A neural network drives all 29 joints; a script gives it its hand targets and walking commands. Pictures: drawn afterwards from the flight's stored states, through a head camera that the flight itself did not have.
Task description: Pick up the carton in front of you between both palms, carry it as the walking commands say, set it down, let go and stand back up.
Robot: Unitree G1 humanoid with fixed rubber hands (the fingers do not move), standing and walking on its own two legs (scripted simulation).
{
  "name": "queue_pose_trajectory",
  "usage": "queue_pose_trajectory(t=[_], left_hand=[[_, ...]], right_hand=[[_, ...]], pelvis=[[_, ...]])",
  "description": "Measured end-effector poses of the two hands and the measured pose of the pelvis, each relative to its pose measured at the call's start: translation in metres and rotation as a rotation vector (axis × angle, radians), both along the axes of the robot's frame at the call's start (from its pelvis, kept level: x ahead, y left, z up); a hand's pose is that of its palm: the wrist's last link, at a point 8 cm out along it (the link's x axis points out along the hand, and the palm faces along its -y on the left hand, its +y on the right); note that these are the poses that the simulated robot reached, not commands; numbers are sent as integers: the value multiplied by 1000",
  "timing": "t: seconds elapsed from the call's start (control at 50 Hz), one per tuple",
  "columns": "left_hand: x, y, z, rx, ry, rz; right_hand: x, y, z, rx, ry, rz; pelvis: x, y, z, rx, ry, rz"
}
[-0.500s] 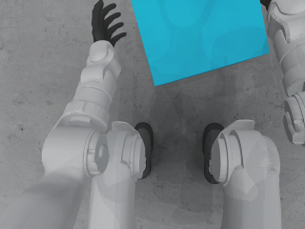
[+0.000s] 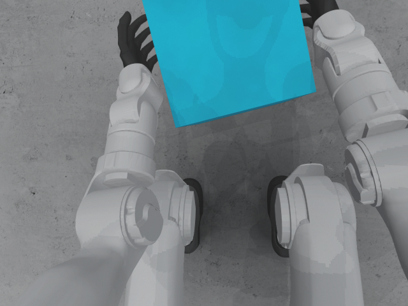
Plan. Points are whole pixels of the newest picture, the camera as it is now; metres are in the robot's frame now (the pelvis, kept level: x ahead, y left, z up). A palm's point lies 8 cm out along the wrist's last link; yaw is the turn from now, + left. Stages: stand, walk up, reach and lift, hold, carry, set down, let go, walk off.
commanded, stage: reach and lift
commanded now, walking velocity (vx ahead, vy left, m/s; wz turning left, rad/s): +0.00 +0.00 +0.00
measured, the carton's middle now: (229, 61) +0.51 -0.04 -0.23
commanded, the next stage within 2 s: none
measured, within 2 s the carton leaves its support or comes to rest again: neither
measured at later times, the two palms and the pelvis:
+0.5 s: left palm (66, 59) +0.48 +0.09 +0.05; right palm out of the picture +0.48 -0.21 +0.04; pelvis +0.00 +0.02 +0.11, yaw -5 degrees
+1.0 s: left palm out of the picture +0.45 +0.10 +0.21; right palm out of the picture +0.43 -0.19 +0.19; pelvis +0.05 +0.02 +0.24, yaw -8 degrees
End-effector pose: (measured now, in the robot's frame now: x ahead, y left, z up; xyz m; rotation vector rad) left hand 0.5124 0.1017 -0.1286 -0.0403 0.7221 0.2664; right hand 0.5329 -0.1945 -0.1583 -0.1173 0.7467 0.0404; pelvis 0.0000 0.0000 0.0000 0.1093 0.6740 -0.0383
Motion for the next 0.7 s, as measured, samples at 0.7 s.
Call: queue_pose_trajectory(t=[0.7], left_hand=[[-43, -6, 233, -36, -81, -90]], right_hand=[[-71, -9, 251, 39, -64, -201]], pelvis=[[17, 22, 154, -55, 24, -70]])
